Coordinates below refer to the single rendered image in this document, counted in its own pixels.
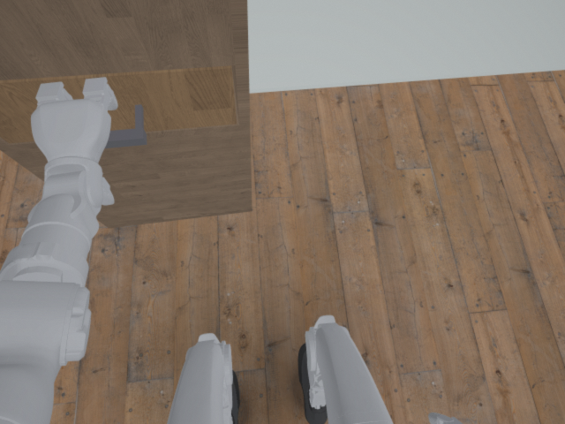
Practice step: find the drawer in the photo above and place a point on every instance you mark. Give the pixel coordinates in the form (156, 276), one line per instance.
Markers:
(171, 99)

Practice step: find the left robot shin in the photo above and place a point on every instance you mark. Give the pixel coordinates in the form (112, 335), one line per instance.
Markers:
(227, 394)

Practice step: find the robot left upper arm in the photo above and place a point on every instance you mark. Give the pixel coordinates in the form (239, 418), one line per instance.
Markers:
(43, 325)

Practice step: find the handle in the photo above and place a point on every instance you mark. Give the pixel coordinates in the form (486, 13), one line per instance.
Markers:
(129, 137)

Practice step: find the left robot forearm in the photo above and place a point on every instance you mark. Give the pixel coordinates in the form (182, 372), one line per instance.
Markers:
(55, 244)

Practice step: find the robot left hand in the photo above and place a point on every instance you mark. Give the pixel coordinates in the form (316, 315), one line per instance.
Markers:
(62, 126)

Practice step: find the cabinet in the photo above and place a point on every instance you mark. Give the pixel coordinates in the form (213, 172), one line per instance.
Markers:
(179, 174)

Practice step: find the robot right thigh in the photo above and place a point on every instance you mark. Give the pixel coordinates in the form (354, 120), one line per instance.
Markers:
(350, 392)

